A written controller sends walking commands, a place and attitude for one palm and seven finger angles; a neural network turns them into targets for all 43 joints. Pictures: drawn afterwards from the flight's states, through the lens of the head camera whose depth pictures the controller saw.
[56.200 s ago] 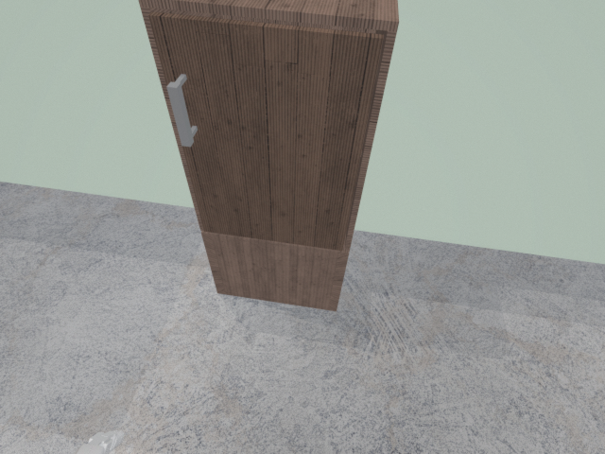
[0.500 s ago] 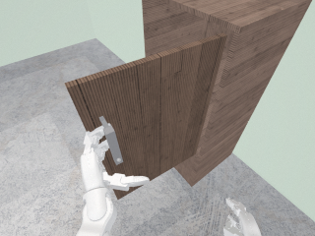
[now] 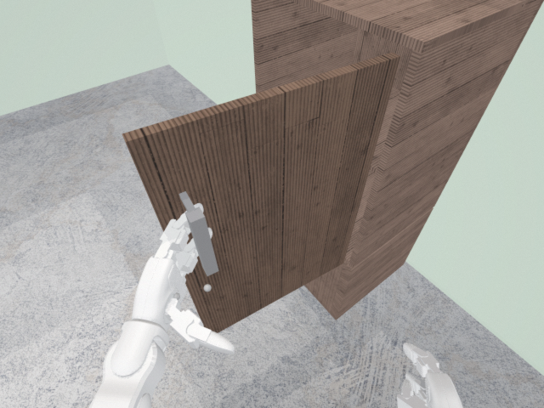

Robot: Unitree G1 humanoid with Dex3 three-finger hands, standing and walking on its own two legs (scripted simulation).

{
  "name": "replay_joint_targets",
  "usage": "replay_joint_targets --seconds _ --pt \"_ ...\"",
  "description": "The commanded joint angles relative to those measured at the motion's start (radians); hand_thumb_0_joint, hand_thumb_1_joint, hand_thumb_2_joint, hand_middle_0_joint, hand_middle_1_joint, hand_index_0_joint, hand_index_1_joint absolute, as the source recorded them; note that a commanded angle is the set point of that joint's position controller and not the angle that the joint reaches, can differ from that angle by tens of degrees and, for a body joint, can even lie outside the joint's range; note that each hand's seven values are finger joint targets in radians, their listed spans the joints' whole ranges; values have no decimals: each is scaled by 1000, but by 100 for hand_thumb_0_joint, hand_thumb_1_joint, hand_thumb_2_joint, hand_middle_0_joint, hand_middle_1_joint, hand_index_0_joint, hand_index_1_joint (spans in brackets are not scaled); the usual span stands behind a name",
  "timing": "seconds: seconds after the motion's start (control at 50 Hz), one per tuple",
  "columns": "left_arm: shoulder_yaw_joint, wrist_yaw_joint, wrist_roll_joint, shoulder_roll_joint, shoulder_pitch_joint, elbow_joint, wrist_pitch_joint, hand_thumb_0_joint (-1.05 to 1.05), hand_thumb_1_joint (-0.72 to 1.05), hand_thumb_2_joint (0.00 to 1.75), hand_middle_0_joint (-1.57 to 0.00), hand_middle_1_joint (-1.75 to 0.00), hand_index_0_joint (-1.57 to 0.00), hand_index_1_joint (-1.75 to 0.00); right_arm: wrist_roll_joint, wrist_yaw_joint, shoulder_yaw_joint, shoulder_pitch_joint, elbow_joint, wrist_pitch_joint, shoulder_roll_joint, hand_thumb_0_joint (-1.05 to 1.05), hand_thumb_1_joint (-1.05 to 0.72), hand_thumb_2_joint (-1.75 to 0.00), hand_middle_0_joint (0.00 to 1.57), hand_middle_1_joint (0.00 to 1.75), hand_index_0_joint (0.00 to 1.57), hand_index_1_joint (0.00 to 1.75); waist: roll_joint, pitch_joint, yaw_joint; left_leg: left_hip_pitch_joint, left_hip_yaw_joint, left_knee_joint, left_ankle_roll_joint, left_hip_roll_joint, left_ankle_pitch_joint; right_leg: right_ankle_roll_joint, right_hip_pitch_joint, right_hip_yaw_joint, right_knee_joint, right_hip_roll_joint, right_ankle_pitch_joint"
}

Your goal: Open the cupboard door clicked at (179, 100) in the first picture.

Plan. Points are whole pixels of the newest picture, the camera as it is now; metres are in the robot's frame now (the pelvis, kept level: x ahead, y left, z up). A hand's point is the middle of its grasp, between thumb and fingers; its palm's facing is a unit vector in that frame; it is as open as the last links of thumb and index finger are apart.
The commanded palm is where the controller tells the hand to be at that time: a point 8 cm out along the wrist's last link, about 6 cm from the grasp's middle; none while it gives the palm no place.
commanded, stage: slide the hand sideways off the handle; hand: left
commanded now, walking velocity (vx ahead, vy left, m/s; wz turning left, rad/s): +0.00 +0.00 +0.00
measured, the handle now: (198, 235) +0.34 +0.13 +0.09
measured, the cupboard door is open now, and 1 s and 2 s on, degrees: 83 84 84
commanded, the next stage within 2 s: draw the hand back to the body in 0.90 s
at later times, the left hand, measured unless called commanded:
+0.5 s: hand (176, 313) +0.22 +0.14 +0.08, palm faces -0.04 -1.00 -0.05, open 16.3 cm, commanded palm +0.20 +0.20 +0.08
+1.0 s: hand (133, 332) +0.20 +0.19 +0.07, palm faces -0.02 -1.00 -0.06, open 16.3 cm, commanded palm +0.18 +0.24 +0.08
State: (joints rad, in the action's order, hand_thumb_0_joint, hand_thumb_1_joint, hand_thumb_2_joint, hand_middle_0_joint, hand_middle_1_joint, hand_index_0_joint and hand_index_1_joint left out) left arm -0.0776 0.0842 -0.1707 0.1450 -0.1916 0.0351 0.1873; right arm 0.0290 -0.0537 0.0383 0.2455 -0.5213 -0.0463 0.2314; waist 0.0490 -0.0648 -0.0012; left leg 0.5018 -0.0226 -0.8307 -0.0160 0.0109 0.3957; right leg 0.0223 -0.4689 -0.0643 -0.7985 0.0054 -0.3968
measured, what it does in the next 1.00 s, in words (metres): stands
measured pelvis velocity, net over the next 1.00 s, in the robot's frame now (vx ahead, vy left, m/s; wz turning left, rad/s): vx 0.01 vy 0.00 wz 0.00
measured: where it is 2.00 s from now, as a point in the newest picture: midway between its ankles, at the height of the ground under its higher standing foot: outside the picture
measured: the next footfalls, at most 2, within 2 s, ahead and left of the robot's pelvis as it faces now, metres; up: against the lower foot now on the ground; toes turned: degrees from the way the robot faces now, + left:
none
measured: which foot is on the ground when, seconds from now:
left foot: down 0.00-1.00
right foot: down 0.00-1.00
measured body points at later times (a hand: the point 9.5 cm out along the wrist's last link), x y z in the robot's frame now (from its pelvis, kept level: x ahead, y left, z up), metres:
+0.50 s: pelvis +0.02 +0.00 -0.01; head +0.04 -0.01 +0.44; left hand +0.22 +0.19 +0.09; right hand +0.20 -0.23 -0.08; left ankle +0.02 +0.11 -0.70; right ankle +0.01 -0.11 -0.70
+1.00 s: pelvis +0.01 +0.00 -0.01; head +0.03 +0.00 +0.44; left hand +0.20 +0.24 +0.08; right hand +0.20 -0.24 -0.08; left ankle +0.02 +0.11 -0.70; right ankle +0.01 -0.11 -0.70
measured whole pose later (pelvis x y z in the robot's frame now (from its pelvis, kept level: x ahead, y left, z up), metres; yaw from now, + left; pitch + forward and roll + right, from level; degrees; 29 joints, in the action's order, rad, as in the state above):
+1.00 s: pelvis +0.01 +0.00 -0.01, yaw +0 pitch +7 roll -3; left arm 0.20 0.29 -0.32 0.27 -0.54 0.23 0.23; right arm 0.05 -0.07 0.02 0.26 -0.47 -0.13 0.24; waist 0.05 -0.11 0.00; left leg 0.61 -0.05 -0.96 -0.01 -0.01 0.47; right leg 0.03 -0.56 -0.09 -0.88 0.03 -0.46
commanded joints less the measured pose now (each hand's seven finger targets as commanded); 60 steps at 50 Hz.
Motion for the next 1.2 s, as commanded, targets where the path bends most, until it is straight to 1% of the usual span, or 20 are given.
replay_joint_targets --seconds 0.0,0.06,0.08,0.14,0.18,0.24,0.3,0.34,0.44,0.5,0.58,0.64,0.74,0.8,0.84,0.96,1.0,1.06,1.08,1.18 --pt "-12 -11 9 2 83 260 67 0 -50 30 -15 -30 -15 -30 -4 15 -36 -111 196 -89 96 0 -90 -90 20 30 20 30 -64 -129 6 -69 -21 151 -6 -2 -76 4 7 5 125 3 88" --pt "-13 -43 58 20 57 297 75 0 -50 30 -15 -30 -15 -30 -11 30 -40 -93 208 -90 97 0 -90 -90 20 30 20 30 -38 -125 10 -68 -17 142 -6 -6 -92 7 -15 5 102 3 102" --pt "13 -49 66 49 19 295 73 0 -50 30 -15 -30 -15 -30 -14 33 -42 -88 209 -88 99 0 -90 -90 20 30 20 30 -42 -121 0 -58 -17 141 -7 -7 -99 10 -3 7 99 4 107" --pt "43 -42 63 65 -53 332 73 0 -50 30 -15 -30 -15 -30 -15 37 -42 -83 227 -82 97 0 -90 -90 20 30 20 30 -44 -147 -5 -54 2 127 -8 -5 -125 9 19 13 92 5 146" --pt "92 -32 43 98 -108 336 68 0 -50 30 -15 -30 -15 -30 -15 34 -44 -78 226 -78 100 0 -90 -90 20 30 20 30 -67 -141 -13 -37 4 119 -9 -6 -139 8 38 18 96 9 170" --pt "81 -16 19 75 -107 418 79 0 -50 30 -15 -30 -15 -30 -10 31 -42 -84 238 -84 95 0 -90 -90 20 30 20 30 -19 -154 -3 -52 8 109 -6 -4 -155 6 26 14 82 12 192" --pt "116 -2 -3 102 -183 462 101 0 -50 30 -15 -30 -15 -30 -10 25 -45 -71 235 -96 97 0 -90 -90 20 30 20 30 -15 -177 -3 -56 4 90 -5 -6 -206 6 33 8 64 16 246" --pt "94 16 -12 88 -193 483 116 0 -50 30 -15 -30 -15 -30 -11 25 -45 -58 233 -106 99 0 -90 -90 20 30 20 30 -13 -162 11 -47 0 74 -6 -4 -212 2 8 6 54 16 258" --pt "123 72 -32 111 -260 461 125 0 -50 30 -15 -30 -15 -30 -9 17 -53 -48 227 -116 108 0 -90 -90 20 30 20 30 -49 -146 19 -5 -5 50 -7 -1 -194 -3 -12 9 45 15 251" --pt "197 95 -53 164 -296 444 114 0 -50 30 -15 -30 -15 -30 -5 8 -58 -52 225 -113 111 0 -90 -90 20 30 20 30 -55 -159 7 21 1 34 -8 4 -184 -4 4 26 50 10 245" --pt "248 115 -85 188 -300 467 116 0 -50 30 -15 -30 -15 -30 -1 -3 -58 -55 229 -113 107 0 -90 -90 20 30 20 30 -39 -183 -1 21 2 22 -7 6 -212 -3 23 28 43 12 276" --pt "265 129 -109 193 -322 486 130 0 -50 30 -15 -30 -15 -30 3 -6 -59 -53 230 -122 103 0 -90 -90 20 30 20 30 -10 -204 -2 12 1 14 -5 6 -228 -6 17 25 33 13 299" --pt "291 167 -127 203 -377 437 128 0 -50 30 -15 -30 -15 -30 8 -7 -64 -56 224 -126 107 0 -90 -90 20 30 20 30 -13 -178 -1 34 -1 7 -5 7 -226 -8 6 28 36 14 302" --pt "339 189 -144 237 -368 398 110 0 -50 30 -15 -30 -15 -30 11 -11 -66 -65 217 -123 112 0 -90 -90 20 30 20 30 -47 -151 4 69 -2 0 -5 7 -190 -14 10 50 58 7 269" --pt "372 203 -158 257 -359 397 108 0 -50 30 -15 -30 -15 -30 13 -17 -66 -71 219 -123 113 0 -90 -90 20 30 20 30 -35 -148 -2 69 -4 3 -5 6 -181 -11 4 51 63 8 240" --pt "318 219 -179 230 -256 424 134 0 -50 30 -15 -30 -15 -30 13 -24 -54 -63 211 -160 122 0 -90 -90 20 30 20 30 13 -143 22 44 -17 5 -6 3 -136 -6 -48 37 71 18 139" --pt "329 215 -173 256 -216 429 135 0 -50 30 -15 -30 -15 -30 15 -26 -56 -66 202 -169 131 0 -90 -90 20 30 20 30 7 -149 23 40 -24 9 -8 -1 -122 -5 -51 41 76 19 111" --pt "347 196 -159 276 -240 455 109 0 -50 30 -15 -30 -15 -30 18 -26 -52 -71 210 -180 122 0 -90 -90 20 30 20 30 58 -171 1 11 -29 46 -6 -2 -117 1 -28 23 76 19 99" --pt "365 186 -151 296 -240 456 97 0 -50 30 -15 -30 -15 -30 18 -25 -52 -71 204 -180 123 0 -90 -90 20 30 20 30 49 -182 -3 4 -30 51 -8 -4 -128 3 -11 20 76 20 107" --pt "396 175 -162 281 -325 442 17 0 -50 30 -15 -30 -15 -30 25 -22 -49 -93 211 -173 110 0 -90 -90 20 30 20 30 15 -159 -26 -11 -30 94 -4 -7 -155 1 31 -2 94 25 152"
